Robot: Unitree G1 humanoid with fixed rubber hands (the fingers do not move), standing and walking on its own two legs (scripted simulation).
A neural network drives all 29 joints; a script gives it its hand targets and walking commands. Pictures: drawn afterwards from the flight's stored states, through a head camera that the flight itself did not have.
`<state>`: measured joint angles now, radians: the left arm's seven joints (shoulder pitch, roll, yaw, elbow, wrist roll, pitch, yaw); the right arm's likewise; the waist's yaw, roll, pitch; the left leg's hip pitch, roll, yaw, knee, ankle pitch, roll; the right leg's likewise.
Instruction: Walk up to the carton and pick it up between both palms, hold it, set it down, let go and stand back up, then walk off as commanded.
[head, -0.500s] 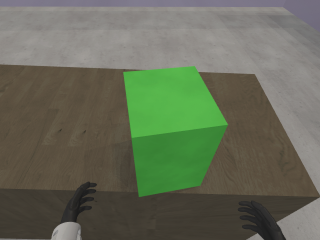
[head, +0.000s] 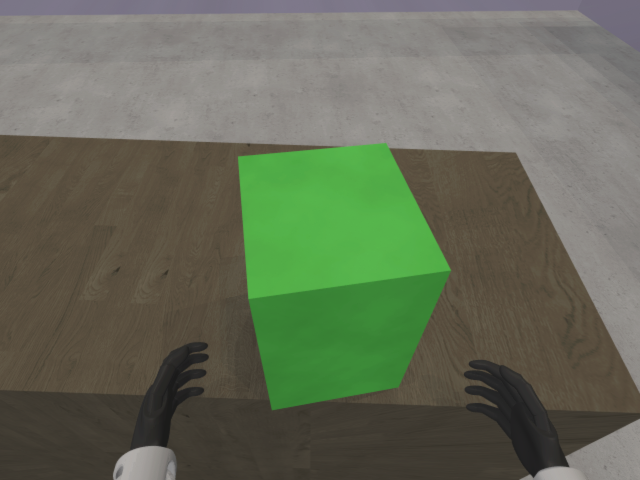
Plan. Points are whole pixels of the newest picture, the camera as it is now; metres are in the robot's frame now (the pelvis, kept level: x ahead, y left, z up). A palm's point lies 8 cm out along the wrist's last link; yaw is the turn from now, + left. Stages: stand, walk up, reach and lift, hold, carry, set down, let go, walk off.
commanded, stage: reach and lift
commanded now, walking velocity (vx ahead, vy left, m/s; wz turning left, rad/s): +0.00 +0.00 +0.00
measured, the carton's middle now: (326, 283) +0.36 +0.03 +0.06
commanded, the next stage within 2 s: none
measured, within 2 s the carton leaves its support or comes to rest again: neither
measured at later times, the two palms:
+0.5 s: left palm (148, 358) +0.23 +0.21 +0.09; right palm (505, 354) +0.26 -0.17 +0.07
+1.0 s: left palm (140, 294) +0.27 +0.22 +0.14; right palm (482, 274) +0.33 -0.14 +0.12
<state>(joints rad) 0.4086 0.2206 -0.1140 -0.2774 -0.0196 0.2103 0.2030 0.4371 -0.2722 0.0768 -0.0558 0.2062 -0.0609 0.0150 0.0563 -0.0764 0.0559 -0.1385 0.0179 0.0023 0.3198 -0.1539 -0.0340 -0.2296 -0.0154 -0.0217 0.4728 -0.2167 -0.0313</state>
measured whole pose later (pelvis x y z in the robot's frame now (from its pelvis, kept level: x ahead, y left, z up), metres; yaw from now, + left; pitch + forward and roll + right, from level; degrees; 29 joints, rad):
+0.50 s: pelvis +0.00 +0.00 +0.00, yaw +0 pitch -1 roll +2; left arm 0.17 0.22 -0.04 -0.49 -0.06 0.63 0.23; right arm 0.12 -0.27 0.08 -0.11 0.29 0.24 -0.08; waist 0.06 -0.08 0.06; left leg -0.14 0.02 0.00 0.31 -0.15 -0.05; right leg -0.23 -0.02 -0.02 0.46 -0.21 -0.03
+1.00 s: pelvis -0.01 +0.00 +0.00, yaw +0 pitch -2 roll +2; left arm -0.21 0.20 0.07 -0.38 -0.06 0.91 0.21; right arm -0.32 -0.27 0.08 0.06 0.36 0.41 -0.12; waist 0.06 -0.05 0.07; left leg -0.14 0.02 0.00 0.31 -0.13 -0.05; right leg -0.23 -0.02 -0.02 0.46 -0.19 -0.03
